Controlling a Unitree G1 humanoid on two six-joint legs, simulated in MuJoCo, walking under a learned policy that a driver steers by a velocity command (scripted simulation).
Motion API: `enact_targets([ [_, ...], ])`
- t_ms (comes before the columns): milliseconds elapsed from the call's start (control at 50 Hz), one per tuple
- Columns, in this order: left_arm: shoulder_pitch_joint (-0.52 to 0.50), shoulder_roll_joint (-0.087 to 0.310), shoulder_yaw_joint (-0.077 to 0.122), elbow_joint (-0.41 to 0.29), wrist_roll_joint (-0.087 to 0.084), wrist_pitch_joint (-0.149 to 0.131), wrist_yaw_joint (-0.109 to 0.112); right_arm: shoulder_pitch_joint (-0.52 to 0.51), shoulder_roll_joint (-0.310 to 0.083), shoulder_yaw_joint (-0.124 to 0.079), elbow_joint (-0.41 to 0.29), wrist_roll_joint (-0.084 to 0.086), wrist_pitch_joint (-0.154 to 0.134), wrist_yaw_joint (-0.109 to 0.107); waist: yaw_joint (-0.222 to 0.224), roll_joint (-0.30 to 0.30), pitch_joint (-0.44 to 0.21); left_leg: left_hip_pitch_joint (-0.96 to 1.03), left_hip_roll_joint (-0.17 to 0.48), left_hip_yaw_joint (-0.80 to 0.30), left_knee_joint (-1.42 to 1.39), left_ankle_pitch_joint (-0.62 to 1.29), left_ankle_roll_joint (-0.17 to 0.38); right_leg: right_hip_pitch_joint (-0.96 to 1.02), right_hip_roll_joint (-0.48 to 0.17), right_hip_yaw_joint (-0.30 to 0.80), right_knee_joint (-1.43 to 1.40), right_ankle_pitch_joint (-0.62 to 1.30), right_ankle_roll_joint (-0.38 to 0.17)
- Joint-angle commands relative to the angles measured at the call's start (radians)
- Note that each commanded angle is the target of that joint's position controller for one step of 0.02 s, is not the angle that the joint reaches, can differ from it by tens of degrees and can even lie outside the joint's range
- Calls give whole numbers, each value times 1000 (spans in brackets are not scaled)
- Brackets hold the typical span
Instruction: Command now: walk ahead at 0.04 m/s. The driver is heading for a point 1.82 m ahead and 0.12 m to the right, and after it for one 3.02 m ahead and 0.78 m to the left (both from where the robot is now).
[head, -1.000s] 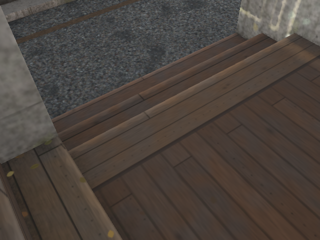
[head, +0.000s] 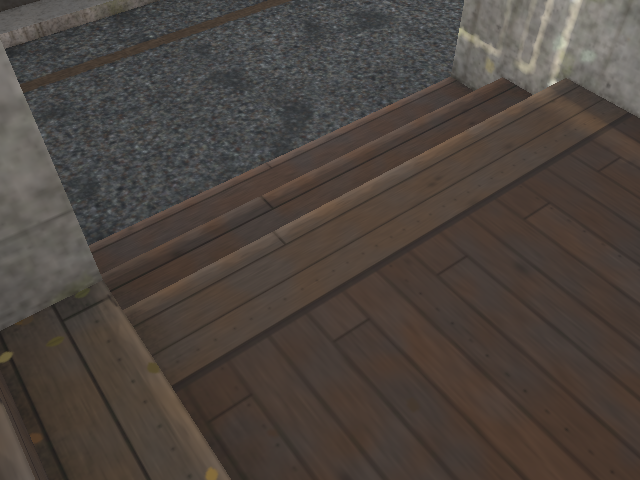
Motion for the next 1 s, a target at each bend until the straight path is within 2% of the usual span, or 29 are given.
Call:
enact_targets([
  [20,83,76,11,7,0,-6,2,32,-75,-9,-6,-1,-7,-2,4,-10,3,75,57,-69,-33,138,31,-110,-81,93,-106,65,-17],
  [60,92,110,26,12,3,2,0,42,-85,-19,-10,-8,-2,0,7,-67,36,13,-8,-11,37,-141,46,-133,-86,136,-132,-209,-56],
  [100,127,153,46,7,13,11,0,9,-84,-25,-35,-21,-8,5,33,-113,129,-153,-36,35,114,-238,51,-117,-170,253,-195,-408,-110],
  [140,152,152,54,8,14,9,5,-28,-67,-25,-72,-31,-28,10,42,-127,196,-250,-12,64,140,-211,57,-95,-227,308,-205,-413,-151],
  [200,140,151,64,-4,18,-9,10,44,-79,-39,-66,-21,-60,18,10,-105,189,-185,-13,69,107,-187,61,-101,-205,270,-101,-221,-159],
  [240,108,114,60,-34,18,-23,8,192,-73,-48,-15,-5,-74,20,-38,-26,133,3,-9,-6,76,-120,81,-190,-117,174,48,-86,-125],
  [280,32,78,56,-87,25,-36,-5,434,-169,-82,59,3,-76,11,-134,249,65,360,218,-397,-88,71,209,-543,42,-46,506,-180,-37],
  [300,-27,103,64,-112,40,-37,-10,476,-169,-78,66,-3,-76,15,-142,169,72,393,311,-521,-121,132,254,-695,12,7,673,-288,-39],
  [340,-47,84,60,-125,33,-45,-23,384,-143,-68,42,-8,-78,13,-78,35,78,322,323,-446,-117,271,265,-720,-69,57,739,-160,-33],
  [360,-56,85,61,-128,21,-49,-34,328,-121,-60,18,-12,-81,10,-57,28,86,239,287,-364,-152,251,246,-659,-90,52,673,-88,-22],
  [380,-43,92,63,-123,35,-40,-43,321,-104,-53,18,-17,-78,9,-48,63,68,204,265,-314,-158,325,238,-604,-74,11,685,-68,-13],
  [460,-114,81,61,-152,39,-13,-55,376,-67,-29,39,-13,-90,5,-23,46,74,166,213,-180,-126,442,207,-617,-68,11,619,194,-5],
  [540,-279,105,57,-228,42,-24,-71,315,-72,-23,21,-8,-108,-9,-16,86,92,89,156,-131,-40,197,158,-585,-101,73,311,571,-25],
  [580,-322,91,48,-244,32,-24,-81,317,-54,-12,3,-5,-106,-11,-39,61,77,-4,142,-121,3,79,156,-465,-91,46,231,711,-36],
  [700,-440,111,43,-282,-2,-42,-80,425,-64,-15,-8,-52,-93,-27,-160,12,180,89,129,-180,220,37,177,-481,-135,42,-18,642,-19],
  [720,-429,139,54,-298,-91,-54,-86,373,-136,-40,-23,54,-77,-25,-127,-41,148,115,172,-233,304,194,159,-452,-139,97,-34,499,-8],
  [740,-333,173,70,-273,-97,-60,-85,354,-160,-47,-28,43,-68,-18,-75,-70,88,156,170,-212,432,367,153,-372,-117,52,-66,486,-16],
  [760,-160,194,84,-211,-74,-63,-80,341,-137,-44,-28,28,-68,-5,-9,-102,2,88,134,-171,628,406,134,-150,-84,-21,-84,572,-29],
  [780,104,237,106,-122,-53,-52,-70,352,-107,-44,-7,23,-84,12,99,-146,-82,-191,48,-118,980,125,77,212,-143,1,-14,768,-78],
  [800,301,269,93,-75,-14,-52,-74,443,9,-17,13,38,-112,28,134,-389,-308,-595,-111,-102,1520,-709,25,659,-311,131,366,1148,-194],
  [820,363,252,87,-53,-20,-50,-80,499,-71,-25,-3,85,-156,44,164,-411,-485,-739,-111,-224,1684,-680,33,770,-393,376,339,1100,-322],
  [840,352,327,108,-29,-31,-44,-78,372,-74,-24,-107,135,-169,40,162,-407,-517,-917,-87,-159,1702,-560,15,766,-525,666,43,452,-455],
  [860,225,231,87,-36,-31,-37,-56,195,-48,-22,-146,120,-159,25,127,-133,-321,-1041,20,-35,1603,-430,7,587,-481,656,-81,126,-408],
  [880,79,148,56,-68,-19,-45,-42,86,-50,-21,-174,85,-138,12,94,17,-194,-986,40,-3,1606,-327,-5,334,-445,581,-102,189,-357],
  [900,-31,131,36,-82,-6,-51,-36,86,-42,-24,-197,57,-116,7,17,103,-140,-871,67,-15,1573,-278,-5,73,-441,532,-112,253,-349],
  [940,-124,121,14,-79,4,-56,-38,85,28,-8,-257,29,-77,8,-77,26,-23,-800,137,-80,1483,-329,17,-268,-421,417,-134,247,-310],
  [960,-111,80,2,-62,-2,-61,-32,27,31,-6,-296,44,-77,7,-76,-10,30,-873,156,-110,1399,-249,32,-303,-363,351,-151,138,-261],
  [980,-154,93,-5,-76,-3,-70,-21,-23,-17,-12,-350,42,-88,7,-105,-31,100,-797,160,-83,1029,-65,31,-432,-244,213,-214,82,-200],
  [1000,-142,142,8,-87,5,-79,-8,-38,-49,-22,-346,4,-100,6,-81,-33,103,-581,129,-20,739,143,24,-571,-161,102,-267,174,-178],
])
